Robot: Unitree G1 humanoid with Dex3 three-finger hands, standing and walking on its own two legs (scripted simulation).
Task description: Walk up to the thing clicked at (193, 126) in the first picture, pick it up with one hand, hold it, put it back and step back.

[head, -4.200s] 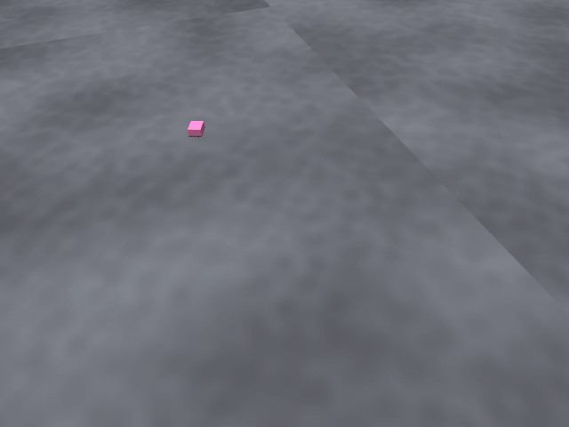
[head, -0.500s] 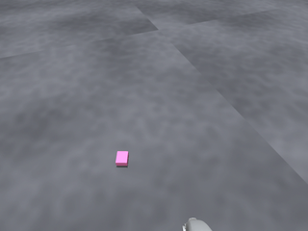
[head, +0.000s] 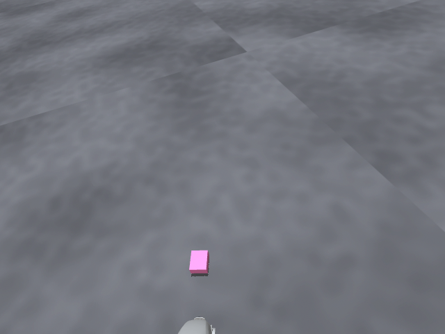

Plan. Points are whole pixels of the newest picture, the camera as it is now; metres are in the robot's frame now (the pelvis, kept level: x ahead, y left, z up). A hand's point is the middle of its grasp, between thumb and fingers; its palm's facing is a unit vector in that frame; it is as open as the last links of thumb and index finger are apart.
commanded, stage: walk up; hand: left
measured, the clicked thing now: (199, 261) +0.57 +0.25 -0.75
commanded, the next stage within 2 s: stand in 1.72 s
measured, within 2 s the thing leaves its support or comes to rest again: neither
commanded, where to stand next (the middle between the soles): +0.21 +0.05 m, yaw -1 degrees
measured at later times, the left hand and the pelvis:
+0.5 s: hand out of the picture +0.16 +0.35 -0.17, palm faces -0.05 -0.93 -0.37, open 7.4 cm; pelvis +0.10 +0.08 -0.01, yaw -1 degrees
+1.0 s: hand (111, 300) +0.23 +0.31 -0.14, palm faces -0.06 -0.95 -0.32, open 7.4 cm; pelvis +0.11 +0.07 +0.00, yaw -3 degrees
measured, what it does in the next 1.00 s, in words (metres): walks ahead: left foot, then right foot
